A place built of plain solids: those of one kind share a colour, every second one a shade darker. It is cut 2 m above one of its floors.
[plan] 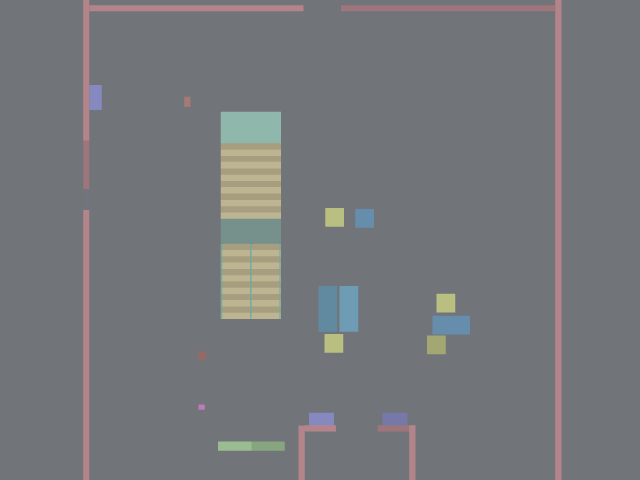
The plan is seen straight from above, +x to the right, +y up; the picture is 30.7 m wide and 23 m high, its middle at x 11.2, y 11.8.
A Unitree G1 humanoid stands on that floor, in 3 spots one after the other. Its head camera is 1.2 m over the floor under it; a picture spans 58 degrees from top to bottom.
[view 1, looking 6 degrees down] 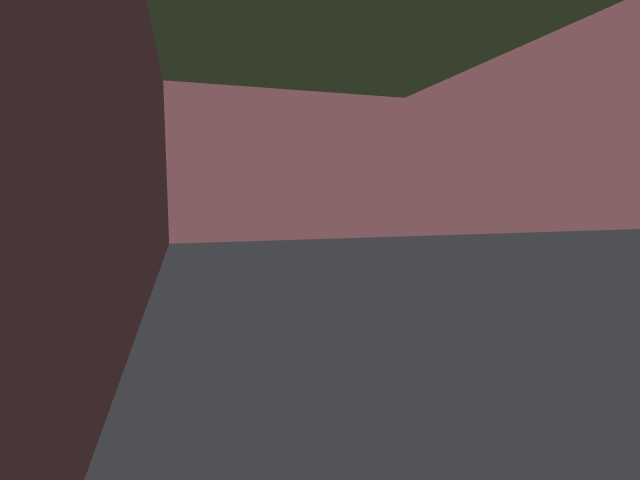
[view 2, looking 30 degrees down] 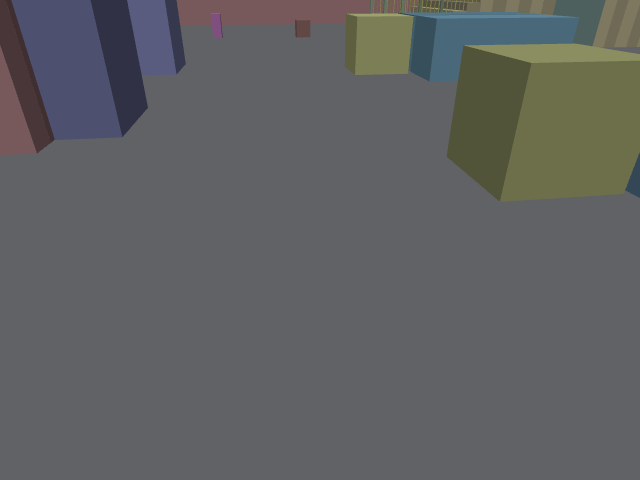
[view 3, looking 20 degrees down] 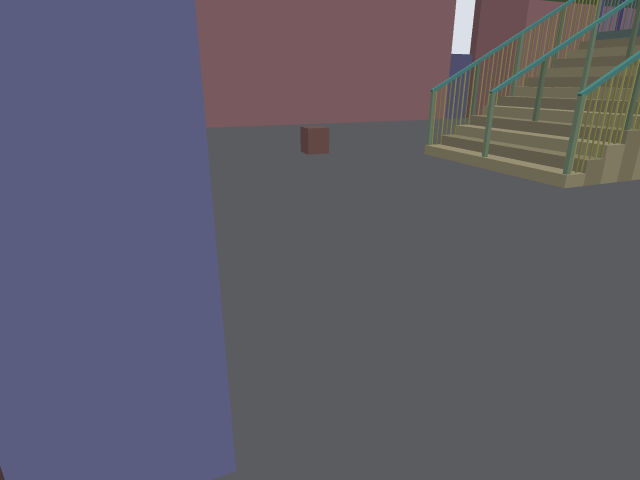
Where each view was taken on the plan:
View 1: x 11.31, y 22.30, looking -17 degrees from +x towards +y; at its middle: ground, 11.48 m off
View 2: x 19.62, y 4.80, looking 172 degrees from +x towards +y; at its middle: ground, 2.40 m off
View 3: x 12.97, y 3.37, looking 158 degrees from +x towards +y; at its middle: ground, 3.51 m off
